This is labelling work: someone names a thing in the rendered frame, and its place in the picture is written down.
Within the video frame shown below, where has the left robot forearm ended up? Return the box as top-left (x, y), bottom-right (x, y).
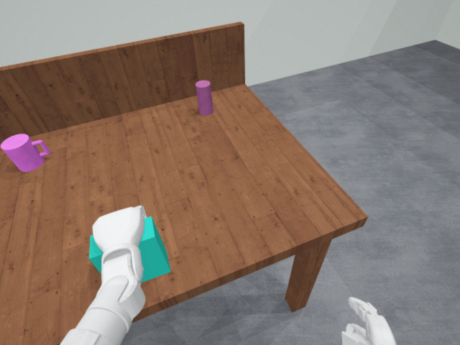
top-left (60, 244), bottom-right (145, 345)

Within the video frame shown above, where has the sponge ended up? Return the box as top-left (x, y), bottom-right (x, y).
top-left (89, 216), bottom-right (171, 282)

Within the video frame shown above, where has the right robot hand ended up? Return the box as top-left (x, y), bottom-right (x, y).
top-left (341, 297), bottom-right (397, 345)

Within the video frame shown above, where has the table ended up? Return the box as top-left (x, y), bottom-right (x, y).
top-left (0, 22), bottom-right (368, 345)

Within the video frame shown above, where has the left robot hand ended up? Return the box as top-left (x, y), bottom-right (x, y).
top-left (93, 206), bottom-right (147, 271)

